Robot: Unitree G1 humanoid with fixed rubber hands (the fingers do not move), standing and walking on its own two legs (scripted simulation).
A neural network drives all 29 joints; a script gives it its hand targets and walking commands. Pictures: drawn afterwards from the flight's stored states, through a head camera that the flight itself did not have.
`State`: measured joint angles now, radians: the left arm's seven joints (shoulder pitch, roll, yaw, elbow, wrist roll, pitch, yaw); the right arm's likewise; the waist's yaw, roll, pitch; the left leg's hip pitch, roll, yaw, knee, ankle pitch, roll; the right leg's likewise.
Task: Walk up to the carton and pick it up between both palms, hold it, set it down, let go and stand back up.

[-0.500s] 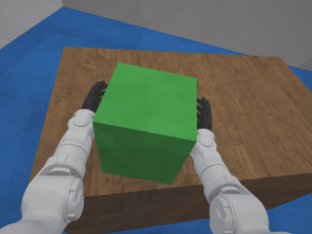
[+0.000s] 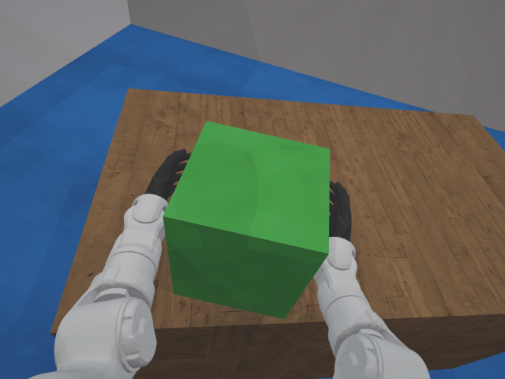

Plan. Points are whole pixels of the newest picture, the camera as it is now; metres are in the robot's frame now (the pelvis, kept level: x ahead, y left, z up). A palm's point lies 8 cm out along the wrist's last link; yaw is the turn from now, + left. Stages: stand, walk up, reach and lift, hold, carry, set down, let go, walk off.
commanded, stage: reach and lift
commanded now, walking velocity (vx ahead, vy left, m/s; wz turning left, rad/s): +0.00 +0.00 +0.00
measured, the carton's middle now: (247, 225) +0.37 -0.02 +0.02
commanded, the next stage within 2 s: none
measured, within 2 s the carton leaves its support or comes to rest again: leaves its support in 0.80 s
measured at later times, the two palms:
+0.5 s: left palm (160, 194) +0.41 +0.13 +0.06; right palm (337, 231) +0.34 -0.17 +0.05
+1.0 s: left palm (161, 193) +0.39 +0.12 +0.08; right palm (343, 237) +0.33 -0.17 +0.06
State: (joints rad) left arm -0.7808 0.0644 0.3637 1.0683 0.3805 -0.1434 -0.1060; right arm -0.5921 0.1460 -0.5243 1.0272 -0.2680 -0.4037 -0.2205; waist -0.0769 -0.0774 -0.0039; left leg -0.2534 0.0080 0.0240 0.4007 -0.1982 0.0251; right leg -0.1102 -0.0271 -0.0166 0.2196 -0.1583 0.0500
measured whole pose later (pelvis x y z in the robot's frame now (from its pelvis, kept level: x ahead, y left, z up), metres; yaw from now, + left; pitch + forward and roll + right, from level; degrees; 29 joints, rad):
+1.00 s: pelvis -0.02 -0.01 +0.00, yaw +0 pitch +7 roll -2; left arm -0.82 0.07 0.31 1.13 0.36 -0.28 -0.06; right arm -0.63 0.09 -0.52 1.19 -0.24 -0.64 -0.26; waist -0.05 -0.07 -0.07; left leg -0.33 0.02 0.02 0.33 -0.12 0.02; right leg -0.20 -0.02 -0.02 0.18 -0.09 0.04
